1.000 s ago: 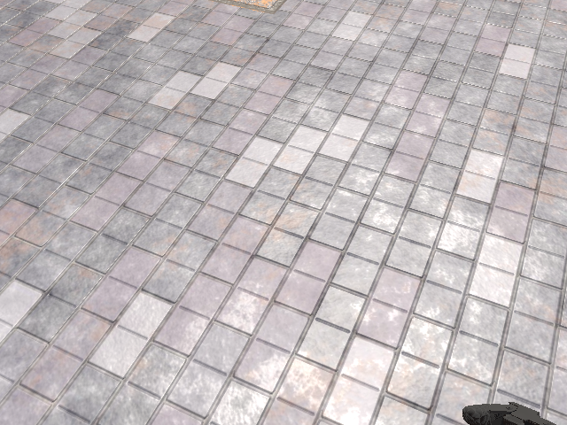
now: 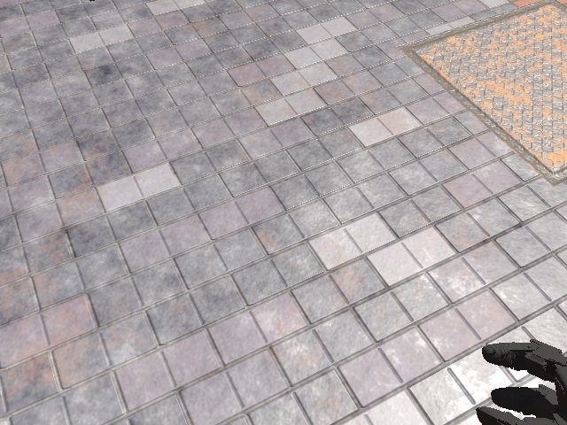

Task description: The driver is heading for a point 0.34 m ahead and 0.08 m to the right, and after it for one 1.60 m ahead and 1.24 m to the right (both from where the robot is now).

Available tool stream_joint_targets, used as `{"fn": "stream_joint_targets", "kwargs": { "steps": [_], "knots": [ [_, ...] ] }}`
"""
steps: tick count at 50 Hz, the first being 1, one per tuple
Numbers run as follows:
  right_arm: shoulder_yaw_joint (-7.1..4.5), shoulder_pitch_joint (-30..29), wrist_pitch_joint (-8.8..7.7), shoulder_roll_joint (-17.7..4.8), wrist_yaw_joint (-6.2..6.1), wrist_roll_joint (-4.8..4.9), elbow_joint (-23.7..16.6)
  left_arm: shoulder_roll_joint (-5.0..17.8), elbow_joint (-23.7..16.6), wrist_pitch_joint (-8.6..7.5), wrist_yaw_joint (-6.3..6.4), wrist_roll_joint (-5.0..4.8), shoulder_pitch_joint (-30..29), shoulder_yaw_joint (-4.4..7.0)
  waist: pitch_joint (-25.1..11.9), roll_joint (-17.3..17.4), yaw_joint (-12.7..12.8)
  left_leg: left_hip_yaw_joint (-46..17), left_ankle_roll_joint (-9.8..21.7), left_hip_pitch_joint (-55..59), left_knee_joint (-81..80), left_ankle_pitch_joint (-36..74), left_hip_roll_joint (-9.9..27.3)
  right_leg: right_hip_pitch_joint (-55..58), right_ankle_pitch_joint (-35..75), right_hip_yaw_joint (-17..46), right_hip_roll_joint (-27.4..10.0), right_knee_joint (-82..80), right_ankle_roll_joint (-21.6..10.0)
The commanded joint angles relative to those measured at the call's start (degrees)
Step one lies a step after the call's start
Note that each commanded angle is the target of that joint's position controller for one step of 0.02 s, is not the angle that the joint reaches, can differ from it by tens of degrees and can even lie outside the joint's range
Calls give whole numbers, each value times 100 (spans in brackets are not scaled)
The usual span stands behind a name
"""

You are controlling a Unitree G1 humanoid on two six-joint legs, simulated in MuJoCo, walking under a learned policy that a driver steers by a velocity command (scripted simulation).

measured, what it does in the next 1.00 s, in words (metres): walks ahead, turning right: left foot, then right foot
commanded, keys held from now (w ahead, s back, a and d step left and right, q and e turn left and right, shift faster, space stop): w+e+shift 0.14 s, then e+shift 0.86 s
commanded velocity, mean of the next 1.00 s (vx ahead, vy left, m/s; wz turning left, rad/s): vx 0.37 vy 0.00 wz -0.54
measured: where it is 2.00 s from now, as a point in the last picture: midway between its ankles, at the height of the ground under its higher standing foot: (289, 375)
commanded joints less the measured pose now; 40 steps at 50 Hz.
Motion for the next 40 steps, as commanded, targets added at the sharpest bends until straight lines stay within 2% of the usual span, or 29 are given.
{"fn": "stream_joint_targets", "kwargs": {
  "steps": [1, 2, 3, 4, 5, 6, 7, 8, 10, 12, 13, 15, 17, 18, 19, 20, 21, 22, 23, 24, 25, 26, 28, 29, 31, 34, 37, 40],
  "knots": [
    [-591, 2638, 115, -1355, -329, 76, 787, 624, -962, -6, -43, 114, -944, 131, -837, 1086, -1200, -2081, 464, 4824, -421, -370, 645, -4317, -223, 477, 175, 5520, -428],
    [-621, 2369, 159, -1804, -347, -88, 418, 607, -1580, -106, -40, -83, -510, 54, -2087, 1241, -735, -5100, 1403, 6155, -1668, -901, 1874, -5828, -683, 1731, 454, 6549, -358],
    [-606, 2596, 166, -1423, -448, -71, 449, 880, -1544, -223, -34, -91, -1094, 52, -1738, 208, -1033, -5267, 1206, 5670, -2521, -1552, 1979, -6203, 15, 2054, 173, 6308, -400],
    [-534, 2387, 84, -1142, -511, -66, 587, 865, -1442, -239, -21, -146, -1105, 27, -801, -247, -731, -4682, 968, 4637, -2649, -1441, 1935, -6129, 308, 1994, -90, 5864, -464],
    [-454, 2186, -46, -911, -509, -61, 653, 756, -1340, -191, -23, -70, -1191, -12, -435, -716, -473, -4139, 745, 3649, -2657, -1033, 1743, -5680, 377, 2040, -318, 5424, -494],
    [-369, 1952, -177, -730, -521, -81, 635, 644, -1210, -79, -67, -11, -1005, -51, -324, -856, -215, -3562, 602, 2911, -2700, -611, 1583, -5154, 392, 2152, -443, 5100, -511],
    [-286, 1948, -299, -530, -516, -43, 727, 546, -1089, 70, -137, 11, -874, -64, -173, -811, -64, -3112, 466, 2262, -2895, -410, 1448, -4721, 406, 2246, -536, 4777, -492],
    [-234, 1975, -401, -411, -494, 5, 845, 460, -1021, 166, -197, -25, -831, -62, 70, -756, 51, -2637, 299, 1960, -3006, 495, 1355, -4580, 412, 2279, -563, 4388, -471],
    [-228, 2117, -530, -418, -426, 35, 1041, 341, -1112, 206, -233, -103, -1274, -66, 500, -584, -11, -1533, -30, 1784, -3007, 3160, 1099, -4651, 773, 2147, -370, 3491, -477],
    [-176, 1900, -576, -300, -380, 69, 1054, 143, -1150, 148, -284, -153, -1511, -108, 430, -335, 1, -472, -549, 1752, -2950, 4238, 552, -4210, 1901, 1699, -87, 2207, -612],
    [-149, 1843, -597, -264, -386, 103, 1057, 41, -1159, 107, -319, -171, -1636, -143, 314, -154, -64, -180, -663, 1888, -2893, 4224, 431, -4001, 2603, 1444, 52, 1553, -678],
    [-131, 2007, -642, -291, -446, 172, 1082, 0, -1137, 58, -387, -195, -1868, -157, 41, -76, -276, 79, -807, 2607, -2694, 4413, 491, -3867, 3614, 1002, 359, 693, -791],
    [-170, 2080, -629, -433, -574, 206, 1087, 145, -1039, 56, -417, -100, -1579, -101, -271, 142, -200, 250, -1019, 3124, -1963, 5104, 644, -3455, 3747, 790, 678, 367, -901],
    [-206, 2005, -590, -530, -660, 206, 1054, 307, -939, 83, -420, -28, -1196, -30, -468, 304, -31, 278, -1142, 3191, -1395, 5461, 758, -3047, 3460, 764, 867, 375, -967],
    [-249, 1800, -524, -639, -732, 180, 977, 538, -766, 122, -405, 32, -500, 76, -733, 428, 304, 246, -1233, 3027, -504, 5651, 874, -2355, 3042, 871, 1021, 446, -1083],
    [-287, 1410, -445, -706, -764, 169, 855, 810, -533, 142, -351, 67, 447, 220, -990, 377, 839, 167, -1311, 2618, 948, 5084, 889, -1540, 2953, 1211, 955, 248, -1303],
    [-312, 1039, -371, -620, -709, 216, 820, 987, -406, 134, -238, -26, 915, 347, -914, -371, 1306, 363, -1433, 1990, 3417, 1644, 85, -1068, 3974, 1680, 557, -558, -1691],
    [-146, 1690, -318, 151, -647, 35, 599, 1332, -482, 165, -174, -108, 385, 381, -590, -1568, 272, 4, -1543, 91, 5291, -2867, -678, -433, 8817, 3180, -374, 510, -2058],
    [-54, 2779, -275, 137, -654, 57, 459, 1636, -794, 158, -161, -140, -36, 470, -2145, -1288, -200, -1249, -1526, -325, 5810, -2541, -527, 382, 8915, 4958, -1359, -176, -2982],
    [-4, 2762, -245, -117, -642, -35, 492, 1403, -1218, 256, -110, -193, -821, 481, -2174, -544, -306, -1520, -1424, -303, 5449, -1967, -211, -225, 6182, 5525, -1422, -879, -3049],
    [-66, 2358, -173, -383, -627, -120, 495, 962, -1332, 375, -78, -224, -1210, 371, -1338, 138, -426, -1467, -1431, -344, 4938, -1838, 15, -1256, 3960, 5313, -1114, -1271, -2830],
    [-96, 1878, -86, -439, -635, -198, 374, 750, -1296, 421, -89, -241, -1232, 300, -835, 470, -427, -1433, -1460, -319, 4369, -1858, 171, -1965, 3090, 5030, -792, -1506, -2561],
    [-57, 1635, 190, -355, -667, -193, 257, 800, -1205, 412, -94, -208, -1060, 315, -476, 347, -430, -1363, -1541, 212, 3333, -1665, 338, -2898, 3266, 4451, -371, -1608, -2116],
    [-17, 1588, 275, -245, -689, -174, 225, 945, -1185, 394, -107, -170, -1006, 360, -536, 247, -412, -1305, -1574, 381, 3066, -1512, 332, -3059, 3575, 4278, -178, -1524, -1930],
    [8, 1501, 333, -188, -701, -124, 168, 1114, -1222, 397, -90, -151, -992, 431, -790, 10, -347, -1349, -1618, 327, 2633, -1217, 344, -2872, 3763, 4203, 23, -1330, -1541],
    [-28, 1109, 407, -290, -689, -72, 47, 1178, -1305, 529, -18, -234, -1003, 491, -871, -454, -155, -1530, -1678, -49, 2139, -843, 309, -2486, 2354, 4488, 243, -1395, -1042],
    [-62, 729, 409, -384, -670, -39, -15, 1197, -1376, 660, 12, -245, -967, 541, -662, -733, 55, -1706, -1698, -426, 1683, -716, 248, -2088, 972, 4936, 336, -1563, -925],
    [-76, 524, 318, -447, -676, -3, -14, 1222, -1401, 687, 8, -204, -900, 581, -550, -865, 175, -1827, -1628, -530, 1218, -788, 144, -1696, 932, 5265, 321, -1483, -1010]
  ]
}}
